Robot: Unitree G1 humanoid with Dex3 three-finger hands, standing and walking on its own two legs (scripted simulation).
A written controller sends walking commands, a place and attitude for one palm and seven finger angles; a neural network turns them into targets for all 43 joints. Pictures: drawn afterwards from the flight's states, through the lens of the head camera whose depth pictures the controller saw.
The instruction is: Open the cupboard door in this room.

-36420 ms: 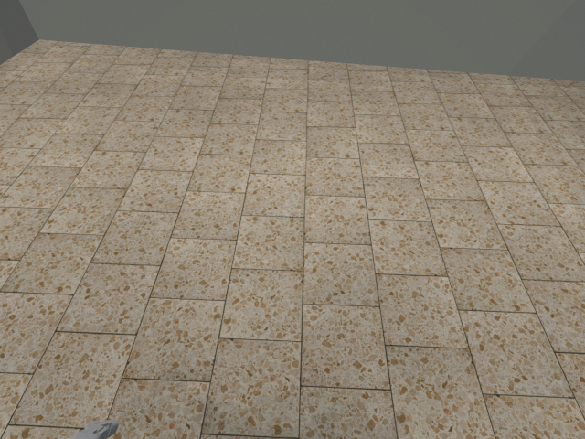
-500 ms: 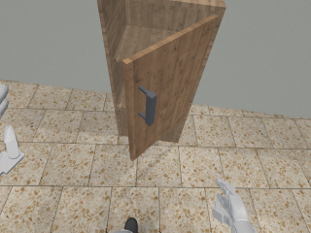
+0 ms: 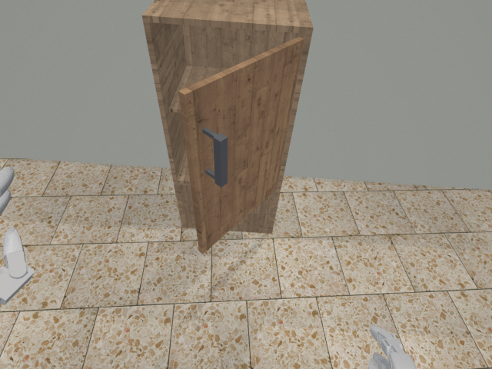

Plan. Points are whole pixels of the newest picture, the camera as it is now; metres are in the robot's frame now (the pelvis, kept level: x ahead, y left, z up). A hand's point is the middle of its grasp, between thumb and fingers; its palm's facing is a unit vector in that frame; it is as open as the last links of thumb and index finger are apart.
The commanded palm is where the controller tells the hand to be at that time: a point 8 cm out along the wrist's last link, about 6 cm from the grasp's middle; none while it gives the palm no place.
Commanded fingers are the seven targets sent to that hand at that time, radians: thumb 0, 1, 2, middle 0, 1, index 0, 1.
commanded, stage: stop stepping back and stand still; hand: left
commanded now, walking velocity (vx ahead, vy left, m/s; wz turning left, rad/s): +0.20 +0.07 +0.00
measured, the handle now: (214, 157) +0.56 +0.09 +0.01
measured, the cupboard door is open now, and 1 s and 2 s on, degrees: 51 51 51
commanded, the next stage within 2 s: let the arm hang, fingers relaxed in 0.42 s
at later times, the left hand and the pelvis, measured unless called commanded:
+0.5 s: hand (9, 284) +0.18 +0.27 +0.15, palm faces +0.39 -0.79 -0.47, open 7.4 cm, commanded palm none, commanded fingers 0.00 0.90 0.90 -0.20 -0.30 -0.20 -0.30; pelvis -0.01 +0.01 +0.00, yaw +1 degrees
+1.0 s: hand out of the picture -0.10 +0.18 -0.17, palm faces +0.08 -0.98 -0.19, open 7.2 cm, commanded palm none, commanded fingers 0.00 0.90 0.90 -0.20 -0.30 -0.20 -0.30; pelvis -0.03 +0.00 +0.00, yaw +4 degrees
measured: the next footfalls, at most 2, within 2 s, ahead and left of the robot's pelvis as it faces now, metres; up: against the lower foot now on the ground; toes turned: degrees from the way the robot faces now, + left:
none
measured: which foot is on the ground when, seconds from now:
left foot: down 0.00-1.00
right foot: down 0.00-1.00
